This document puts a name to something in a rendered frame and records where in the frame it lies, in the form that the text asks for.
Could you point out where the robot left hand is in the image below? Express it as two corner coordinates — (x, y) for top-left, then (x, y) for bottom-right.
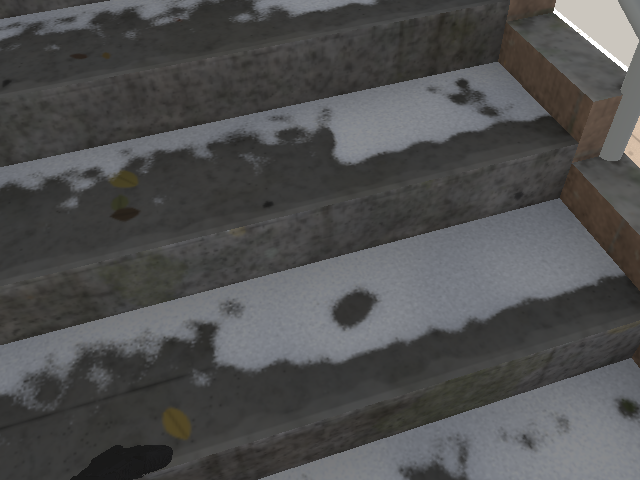
(70, 445), (173, 480)

